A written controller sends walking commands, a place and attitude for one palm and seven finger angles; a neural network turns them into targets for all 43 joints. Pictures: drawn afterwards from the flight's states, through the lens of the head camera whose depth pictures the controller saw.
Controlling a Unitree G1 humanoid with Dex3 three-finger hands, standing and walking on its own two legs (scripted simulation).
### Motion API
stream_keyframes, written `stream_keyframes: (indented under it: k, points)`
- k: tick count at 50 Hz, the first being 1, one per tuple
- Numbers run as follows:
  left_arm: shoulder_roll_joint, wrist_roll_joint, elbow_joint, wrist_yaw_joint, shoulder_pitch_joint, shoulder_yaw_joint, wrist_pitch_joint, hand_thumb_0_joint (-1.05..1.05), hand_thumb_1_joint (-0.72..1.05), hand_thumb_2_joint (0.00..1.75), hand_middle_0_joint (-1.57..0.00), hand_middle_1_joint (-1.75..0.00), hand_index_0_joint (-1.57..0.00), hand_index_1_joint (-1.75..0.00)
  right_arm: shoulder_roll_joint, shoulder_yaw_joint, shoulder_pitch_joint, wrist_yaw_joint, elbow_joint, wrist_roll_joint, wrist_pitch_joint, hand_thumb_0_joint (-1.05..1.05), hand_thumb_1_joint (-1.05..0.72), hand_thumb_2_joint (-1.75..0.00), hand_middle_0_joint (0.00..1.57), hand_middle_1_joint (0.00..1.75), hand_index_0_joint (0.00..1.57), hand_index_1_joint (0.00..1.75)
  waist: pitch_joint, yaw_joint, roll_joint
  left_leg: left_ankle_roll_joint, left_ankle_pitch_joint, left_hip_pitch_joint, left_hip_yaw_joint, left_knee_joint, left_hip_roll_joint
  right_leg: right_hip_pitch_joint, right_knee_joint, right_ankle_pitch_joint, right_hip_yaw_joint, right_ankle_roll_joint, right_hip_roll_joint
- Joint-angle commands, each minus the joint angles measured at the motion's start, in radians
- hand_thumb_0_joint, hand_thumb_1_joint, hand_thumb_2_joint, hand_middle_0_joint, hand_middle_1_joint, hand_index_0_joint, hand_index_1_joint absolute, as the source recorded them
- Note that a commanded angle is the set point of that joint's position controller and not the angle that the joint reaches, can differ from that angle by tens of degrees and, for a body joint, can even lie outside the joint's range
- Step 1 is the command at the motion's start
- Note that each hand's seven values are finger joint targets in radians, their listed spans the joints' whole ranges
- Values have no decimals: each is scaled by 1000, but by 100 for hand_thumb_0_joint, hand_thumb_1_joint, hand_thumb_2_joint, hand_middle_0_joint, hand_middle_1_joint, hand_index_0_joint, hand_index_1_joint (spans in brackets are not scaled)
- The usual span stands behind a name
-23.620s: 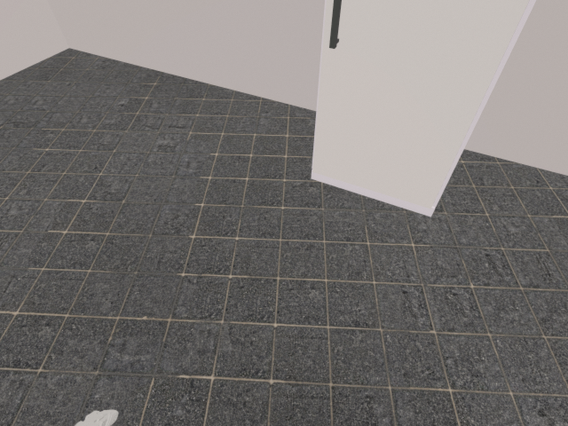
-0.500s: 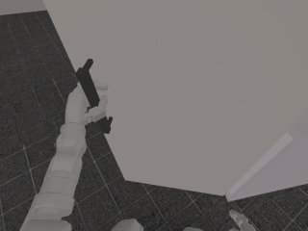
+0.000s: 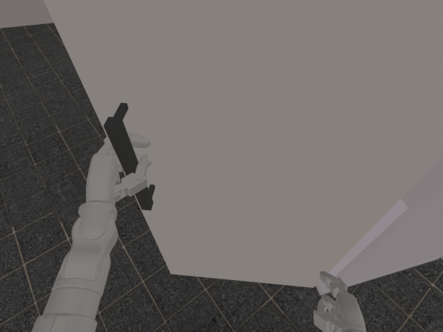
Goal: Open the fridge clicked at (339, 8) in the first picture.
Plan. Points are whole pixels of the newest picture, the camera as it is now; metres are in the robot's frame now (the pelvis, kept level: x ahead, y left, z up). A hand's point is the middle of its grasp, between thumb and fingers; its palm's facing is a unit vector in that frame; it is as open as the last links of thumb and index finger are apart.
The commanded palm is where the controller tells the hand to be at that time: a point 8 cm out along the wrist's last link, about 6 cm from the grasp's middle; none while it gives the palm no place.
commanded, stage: loosen the grip on the handle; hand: left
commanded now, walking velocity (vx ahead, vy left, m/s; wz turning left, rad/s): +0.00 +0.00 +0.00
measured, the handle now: (136, 163) +0.39 +0.18 +0.09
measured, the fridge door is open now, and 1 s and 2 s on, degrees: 70 69 69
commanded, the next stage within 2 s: slip the hand off the handle in 0.68 s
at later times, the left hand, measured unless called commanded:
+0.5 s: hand (140, 178) +0.35 +0.16 +0.10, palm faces +0.09 -0.98 -0.18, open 12.5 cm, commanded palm +0.31 +0.22 +0.11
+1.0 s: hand (105, 180) +0.34 +0.22 +0.09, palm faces +0.17 -0.97 -0.18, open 14.6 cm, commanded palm +0.31 +0.27 +0.10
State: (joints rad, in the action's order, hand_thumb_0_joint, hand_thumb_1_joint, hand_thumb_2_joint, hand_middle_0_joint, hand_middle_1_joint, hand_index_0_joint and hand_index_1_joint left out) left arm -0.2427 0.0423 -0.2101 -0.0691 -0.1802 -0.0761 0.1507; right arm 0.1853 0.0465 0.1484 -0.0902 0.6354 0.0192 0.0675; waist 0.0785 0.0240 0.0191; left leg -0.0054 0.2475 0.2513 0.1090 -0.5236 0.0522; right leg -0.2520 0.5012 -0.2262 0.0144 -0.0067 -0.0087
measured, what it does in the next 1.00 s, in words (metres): stands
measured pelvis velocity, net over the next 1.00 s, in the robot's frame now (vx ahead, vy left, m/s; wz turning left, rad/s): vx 0.01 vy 0.00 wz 0.04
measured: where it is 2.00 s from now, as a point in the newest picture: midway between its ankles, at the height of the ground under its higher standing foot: outside the picture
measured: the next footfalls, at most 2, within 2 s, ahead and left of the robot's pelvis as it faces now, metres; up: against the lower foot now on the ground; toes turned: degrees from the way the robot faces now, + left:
none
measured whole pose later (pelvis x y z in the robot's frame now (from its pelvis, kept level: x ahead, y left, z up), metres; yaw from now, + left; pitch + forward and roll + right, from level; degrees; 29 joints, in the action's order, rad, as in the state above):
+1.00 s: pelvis +0.01 +0.00 -0.01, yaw +2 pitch +4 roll +0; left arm -0.32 0.11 -0.40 0.09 -0.21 -0.20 0.26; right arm 0.25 0.01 0.22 -0.06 0.64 0.04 0.13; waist -0.05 -0.01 0.01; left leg -0.01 0.31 0.40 0.06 -0.65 0.03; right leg -0.39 0.64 -0.31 0.05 -0.01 0.01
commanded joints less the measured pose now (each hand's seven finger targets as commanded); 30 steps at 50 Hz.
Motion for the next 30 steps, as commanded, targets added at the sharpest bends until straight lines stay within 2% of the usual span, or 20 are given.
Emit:
stream_keyframes:
  k: [1, 4, 5, 6, 7, 8, 9, 11, 13, 14, 17, 18, 19, 20, 23, 24, 25, 27, 29, 30]
  points:
    - [-154, 1, 156, -20, -343, -73, 53, 0, 90, 90, -45, -140, -45, -140, 133, -51, -41, -18, -116, -6, 26, 0, -90, -90, 20, 30, 20, 30, -278, -12, -56, -12, -99, -116, -90, 86, 58, 45, -118, 154, -135, -5, 113]
    - [-161, -1, 118, -25, -363, -73, 53, 0, 90, 90, -45, -140, -45, -140, 146, -56, -41, -21, -109, -6, 24, 0, -90, -90, 20, 30, 20, 30, -261, -14, -40, -21, -74, -119, -102, 116, 61, 27, -145, 52, -121, -2, 101]
    - [-718, -116, 311, -9, -992, -494, 76, 0, 90, 90, -45, -140, -45, -140, 169, -130, -19, 9, -155, -27, 36, 0, -90, -90, 20, 30, 20, 30, -159, -87, -276, -42, -112, -31, -71, 49, 88, 25, -205, 241, -150, 16, 92]
    - [-184, -96, -227, 76, -697, -103, -34, 0, 78, 84, -45, -140, -45, -140, 152, -90, -49, 26, -121, -9, 96, 0, -90, -90, 20, 30, 20, 30, -514, 30, -182, -26, -389, -124, -46, 173, -42, 157, 33, 467, 9, -36, 2]
    - [-128, 4, -67, 108, -501, -165, -37, 0, 66, 78, -45, -140, -45, -140, 182, -115, 38, 28, -110, 39, 111, 0, -90, -90, 20, 30, 20, 30, -541, -27, -49, 11, -500, -216, -87, 71, -15, 50, 43, 361, 60, -25, 2]
    - [-146, 51, -4, 125, -485, -177, -13, 0, 54, 73, -45, -140, -45, -140, 193, -102, 27, 30, -109, 27, 108, 0, -90, -90, 20, 30, 20, 30, -575, -52, 170, 43, -477, -313, -86, 43, -16, -9, 16, 259, 41, -15, 8]
    - [-197, 61, -65, 110, -364, -237, -11, 0, 42, 67, -45, -140, -45, -140, 184, -98, 19, 35, -106, 23, 103, 0, -90, -90, 20, 30, 20, 30, -506, -84, 275, 60, -405, -305, -87, 46, -19, -28, 3, 180, 44, -26, 16]
    - [-86, 46, -25, 85, -483, -83, 34, 0, 17, 55, -45, -140, -45, -140, 179, -84, 1, 45, -129, 22, 112, 0, -90, -90, 20, 30, 20, 30, -339, -23, 45, 20, -83, -121, -87, 63, -22, -84, -21, 51, 39, -15, 12]
    - [-87, 6, -89, 60, -517, -30, 85, 0, -7, 43, -45, -140, -45, -140, 187, -79, 6, 48, -135, 27, 120, 0, -90, -90, 20, 30, 20, 30, -206, 1, -81, -1, 162, 16, -97, 83, -22, -158, -33, -127, 24, -7, 12]
    - [-125, -8, -95, 47, -548, -58, 111, 0, -19, 37, -45, -140, -45, -140, 193, -82, 3, 45, -138, 25, 119, 0, -90, -90, 20, 30, 20, 30, -210, -7, -94, -6, 191, 32, -94, 76, -26, -150, -34, -154, 15, -10, 20]
    - [-135, -17, -114, 48, -596, -25, 159, 0, -55, 20, -42, -137, -42, -137, 193, -75, 15, 42, -146, 28, 133, 0, -90, -90, 20, 30, 20, 30, -240, -4, -74, -14, 249, 54, -86, 59, -39, -163, -31, -234, -10, -12, 17]
    - [-141, -7, -119, 52, -594, -29, 167, 0, -55, 20, -41, -135, -41, -135, 196, -75, 19, 39, -146, 29, 137, 0, -90, -90, 20, 30, 20, 30, -257, -6, -98, -17, 233, 64, -76, 47, -43, -147, -36, -242, -19, -9, 18]
    - [-167, -4, -125, 53, -581, -55, 173, 0, -55, 20, -40, -133, -40, -133, 199, -76, 18, 37, -142, 29, 135, 0, -90, -90, 20, 30, 20, 30, -266, -17, -80, -16, 225, 66, -75, 44, -43, -133, -41, -245, -24, -11, 23]
    - [-137, 6, -113, 61, -588, -22, 173, 0, -55, 20, -38, -132, -38, -132, 195, -72, 18, 37, -148, 32, 139, 0, -90, -90, 20, 30, 20, 30, -273, -11, -60, -19, 214, 64, -65, 38, -47, -133, -44, -246, -30, -9, 23]
    - [-180, 22, -97, 60, -591, -57, 171, 0, -55, 20, -34, -127, -34, -127, 195, -71, 24, 30, -136, 31, 142, 0, -90, -90, 20, 30, 20, 30, -284, -17, -60, -20, 192, 80, -61, 26, -52, -114, -49, -250, -40, -6, 25]
    - [-205, 25, -103, 51, -572, -95, 171, 0, -55, 20, -33, -125, -33, -125, 200, -74, 22, 26, -127, 26, 139, 0, -90, -90, 20, 30, 20, 30, -291, -24, -51, -20, 177, 74, -62, 25, -50, -104, -52, -236, -39, -6, 28]
    - [-284, 25, -87, 48, -548, -157, 174, 0, -55, 20, -32, -123, -32, -123, 203, -74, 29, 25, -128, 26, 137, 0, -90, -90, 20, 30, 20, 30, -313, -38, -50, -21, 150, 77, -64, 27, -48, -71, -50, -222, -47, -7, 29]
    - [-219, 38, -36, 54, -532, -109, 179, 0, -55, 20, -29, -120, -29, -120, 190, -71, 18, 25, -132, 23, 140, 0, -90, -90, 20, 30, 20, 30, -333, -33, -41, -25, 91, 60, -54, 15, -48, -60, -42, -161, -42, -4, 26]
    - [-235, 41, -33, 54, -502, -135, 186, 0, -55, 20, -26, -117, -26, -117, 197, -75, 27, 23, -115, 16, 141, 0, -90, -90, 20, 30, 20, 30, -335, -34, -43, -24, 39, 49, -63, 11, -43, -50, -28, -94, -29, -6, 22]
    - [-206, 46, -10, 62, -481, -108, 190, 0, -55, 20, -25, -115, -25, -115, 196, -77, 33, 26, -119, 18, 145, 0, -90, -90, 20, 30, 20, 30, -357, -30, -27, -25, 3, 32, -59, 2, -43, -50, -17, -48, -27, -5, 17]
